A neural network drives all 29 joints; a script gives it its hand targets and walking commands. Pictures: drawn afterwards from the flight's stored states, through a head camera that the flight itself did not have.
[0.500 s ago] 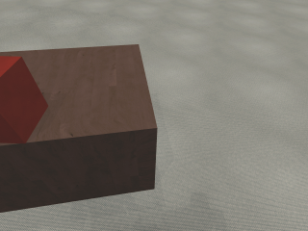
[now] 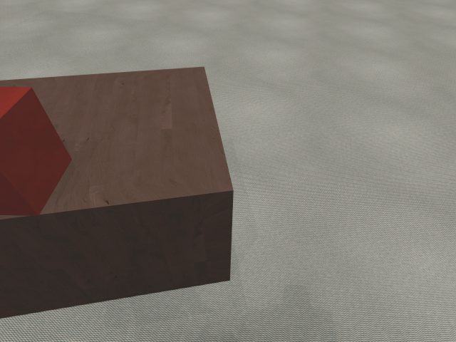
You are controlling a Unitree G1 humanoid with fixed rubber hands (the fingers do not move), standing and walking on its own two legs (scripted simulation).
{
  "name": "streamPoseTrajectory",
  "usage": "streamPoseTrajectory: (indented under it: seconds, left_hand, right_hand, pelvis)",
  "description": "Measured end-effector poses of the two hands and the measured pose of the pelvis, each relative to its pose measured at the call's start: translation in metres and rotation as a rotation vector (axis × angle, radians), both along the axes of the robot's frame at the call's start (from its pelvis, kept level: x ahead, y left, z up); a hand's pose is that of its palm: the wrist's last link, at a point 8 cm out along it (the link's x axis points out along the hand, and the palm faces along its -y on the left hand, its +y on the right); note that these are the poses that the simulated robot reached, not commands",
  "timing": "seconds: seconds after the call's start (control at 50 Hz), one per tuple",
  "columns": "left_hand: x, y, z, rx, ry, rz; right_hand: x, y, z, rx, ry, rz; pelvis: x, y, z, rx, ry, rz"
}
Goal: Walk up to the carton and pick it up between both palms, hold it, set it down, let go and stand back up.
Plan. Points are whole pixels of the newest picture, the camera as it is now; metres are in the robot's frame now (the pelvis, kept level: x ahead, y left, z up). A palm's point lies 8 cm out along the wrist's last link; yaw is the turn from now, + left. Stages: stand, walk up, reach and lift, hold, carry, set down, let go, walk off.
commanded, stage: stand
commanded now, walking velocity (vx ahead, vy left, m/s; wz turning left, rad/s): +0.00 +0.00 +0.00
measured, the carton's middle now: out of the picture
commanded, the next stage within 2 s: none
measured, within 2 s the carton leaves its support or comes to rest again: neither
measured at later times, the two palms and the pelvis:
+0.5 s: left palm out of the picture +0.05 +0.25 -0.12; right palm out of the picture +0.05 -0.24 -0.12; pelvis +0.00 +0.01 +0.00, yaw +0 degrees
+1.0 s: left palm out of the picture +0.04 +0.25 -0.13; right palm out of the picture +0.03 -0.24 -0.13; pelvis +0.01 +0.01 +0.01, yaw -1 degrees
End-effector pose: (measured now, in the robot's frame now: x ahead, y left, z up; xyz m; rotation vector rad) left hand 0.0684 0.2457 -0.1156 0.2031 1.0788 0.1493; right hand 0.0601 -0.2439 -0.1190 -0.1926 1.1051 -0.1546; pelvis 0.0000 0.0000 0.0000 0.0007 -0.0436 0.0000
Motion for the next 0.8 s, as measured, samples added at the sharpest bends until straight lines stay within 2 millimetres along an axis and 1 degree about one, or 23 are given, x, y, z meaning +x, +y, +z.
streamPoseTrajectory:
  seconds: [0.4,0.8]
  left_hand:
    - [-0.013,0.004,-0.004,0.001,0.06,0.011]
    - [-0.026,0.005,-0.009,-0.001,0.121,0.02]
  right_hand:
    - [-0.009,0.003,-0.002,-0.002,0.041,-0.019]
    - [-0.023,0.006,-0.005,-0.001,0.094,-0.044]
  pelvis:
    - [0.002,0.004,0.002,0.001,0.002,-0.006]
    - [0.005,0.007,0.004,0.004,0.001,-0.014]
